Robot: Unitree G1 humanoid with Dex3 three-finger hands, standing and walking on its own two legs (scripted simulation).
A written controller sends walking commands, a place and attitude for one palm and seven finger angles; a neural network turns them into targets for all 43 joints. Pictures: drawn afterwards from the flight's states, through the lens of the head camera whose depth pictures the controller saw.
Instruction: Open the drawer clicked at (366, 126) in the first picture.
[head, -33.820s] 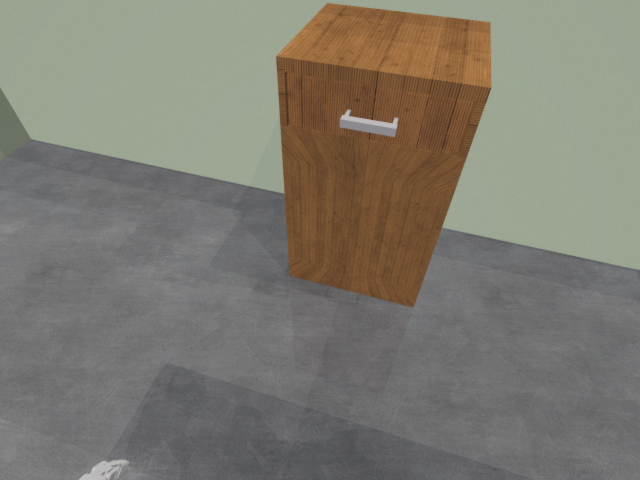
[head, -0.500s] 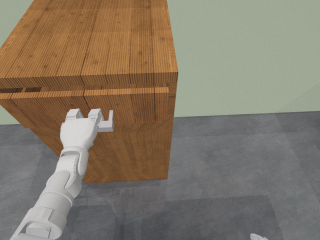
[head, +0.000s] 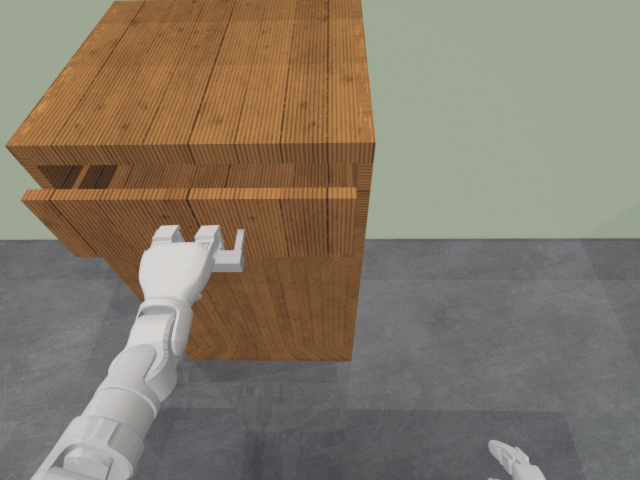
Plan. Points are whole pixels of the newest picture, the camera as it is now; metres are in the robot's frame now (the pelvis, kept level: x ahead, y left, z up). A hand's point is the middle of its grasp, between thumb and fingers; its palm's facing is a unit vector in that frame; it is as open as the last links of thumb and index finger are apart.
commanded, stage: pull the drawer open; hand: left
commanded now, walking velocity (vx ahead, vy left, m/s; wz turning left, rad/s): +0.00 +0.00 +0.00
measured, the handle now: (196, 248) +0.42 +0.20 +0.02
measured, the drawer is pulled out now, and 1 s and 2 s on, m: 0.06 0.23 0.30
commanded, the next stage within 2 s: open the thumb to release the handle in 1.24 s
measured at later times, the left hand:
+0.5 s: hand (181, 345) +0.28 +0.20 +0.00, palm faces +0.01 -0.10 -0.99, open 5.7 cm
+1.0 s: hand (163, 426) +0.19 +0.19 +0.00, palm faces -0.02 -0.13 -0.99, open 5.9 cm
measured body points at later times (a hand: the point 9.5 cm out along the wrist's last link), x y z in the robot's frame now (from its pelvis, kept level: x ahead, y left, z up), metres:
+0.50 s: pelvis +0.00 -0.01 +0.00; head +0.04 -0.02 +0.45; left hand +0.28 +0.20 +0.05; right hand +0.14 -0.27 -0.11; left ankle -0.03 +0.10 -0.70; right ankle -0.02 -0.11 -0.70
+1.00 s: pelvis +0.01 -0.02 +0.00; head +0.03 -0.04 +0.44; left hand +0.18 +0.20 +0.05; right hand +0.22 -0.22 -0.09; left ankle -0.03 +0.10 -0.70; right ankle -0.02 -0.11 -0.70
